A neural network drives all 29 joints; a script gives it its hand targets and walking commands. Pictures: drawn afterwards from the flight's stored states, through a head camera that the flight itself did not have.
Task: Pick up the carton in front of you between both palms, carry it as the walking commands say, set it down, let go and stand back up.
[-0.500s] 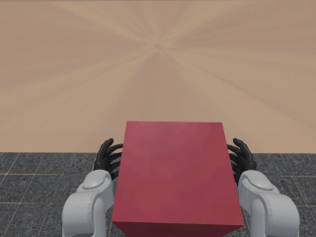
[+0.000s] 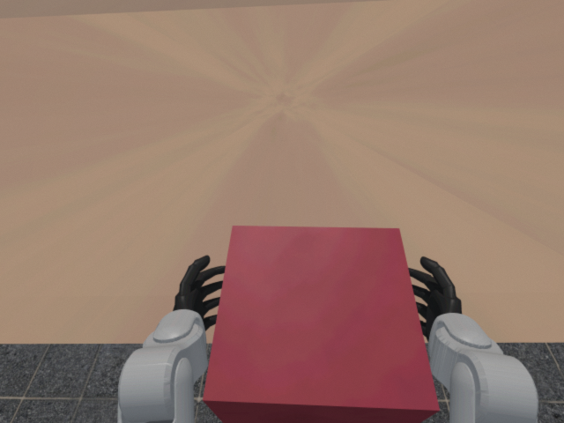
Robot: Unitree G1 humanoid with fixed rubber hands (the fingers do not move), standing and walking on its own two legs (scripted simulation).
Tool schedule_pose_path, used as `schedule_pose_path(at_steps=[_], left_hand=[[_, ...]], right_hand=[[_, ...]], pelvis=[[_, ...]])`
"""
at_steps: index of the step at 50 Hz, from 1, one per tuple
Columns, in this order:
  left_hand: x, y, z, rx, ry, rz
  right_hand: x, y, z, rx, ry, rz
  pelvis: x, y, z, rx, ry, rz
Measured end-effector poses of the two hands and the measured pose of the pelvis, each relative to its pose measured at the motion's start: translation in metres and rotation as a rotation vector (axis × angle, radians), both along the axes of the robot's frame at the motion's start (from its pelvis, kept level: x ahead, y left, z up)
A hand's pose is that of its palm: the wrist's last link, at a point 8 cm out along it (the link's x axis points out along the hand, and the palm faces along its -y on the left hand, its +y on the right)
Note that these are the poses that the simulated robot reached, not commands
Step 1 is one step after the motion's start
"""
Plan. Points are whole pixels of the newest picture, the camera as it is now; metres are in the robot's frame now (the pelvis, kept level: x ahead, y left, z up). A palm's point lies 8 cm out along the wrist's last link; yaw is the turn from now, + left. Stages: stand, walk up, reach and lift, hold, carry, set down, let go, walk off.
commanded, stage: carry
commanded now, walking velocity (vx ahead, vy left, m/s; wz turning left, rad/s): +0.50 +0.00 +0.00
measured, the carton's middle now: (312, 341) +0.23 +0.00 +0.02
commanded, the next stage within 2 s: none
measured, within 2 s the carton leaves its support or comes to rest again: neither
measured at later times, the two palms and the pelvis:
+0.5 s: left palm (225, 127) +0.60 +0.16 +0.13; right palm (386, 125) +0.59 -0.14 +0.13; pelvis +0.34 +0.02 +0.00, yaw -2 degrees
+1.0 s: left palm (250, 31) +1.02 +0.15 +0.16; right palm (363, 29) +1.02 -0.15 +0.16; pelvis +0.66 -0.01 +0.01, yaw +1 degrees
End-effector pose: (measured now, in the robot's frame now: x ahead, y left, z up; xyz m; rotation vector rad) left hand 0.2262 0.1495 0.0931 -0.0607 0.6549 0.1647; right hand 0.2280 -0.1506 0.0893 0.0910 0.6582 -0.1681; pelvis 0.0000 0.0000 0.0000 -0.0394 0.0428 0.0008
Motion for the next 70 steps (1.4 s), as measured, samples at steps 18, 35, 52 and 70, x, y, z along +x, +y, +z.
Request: schedule_pose_path(at_steps=[18, 35, 52, 70], left_hand=[[0.232, -0.011, 0.038, 0.004, -0.047, 0.001], [0.548, 0.015, 0.06, -0.084, -0.109, -0.054], [0.81, 0.0, 0.06, -0.036, -0.084, 0.069], [1.058, -0.005, 0.091, -0.053, -0.178, -0.017]], right_hand=[[0.231, -0.01, 0.035, 0.006, -0.049, 0.007], [0.523, 0.015, 0.071, -0.017, -0.111, -0.091], [0.821, -0.001, 0.057, 0.039, -0.082, 0.025], [1.046, -0.006, 0.095, 0.019, -0.182, -0.058]], pelvis=[[0.233, -0.008, 0.032, 0.062, 0.021, -0.003], [0.45, 0.035, 0.028, 0.029, 0.028, -0.039], [0.685, -0.012, 0.018, 0.024, 0.045, 0.006], [0.933, 0.005, 0.038, 0.074, 0.033, -0.035]])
